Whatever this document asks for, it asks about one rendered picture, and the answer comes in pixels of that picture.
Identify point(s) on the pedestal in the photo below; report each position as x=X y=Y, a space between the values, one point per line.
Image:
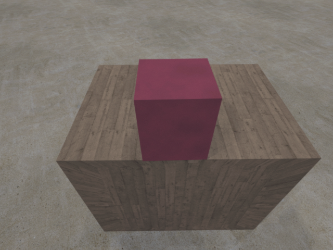
x=258 y=154

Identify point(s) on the carton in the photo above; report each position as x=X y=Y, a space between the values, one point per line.
x=177 y=102

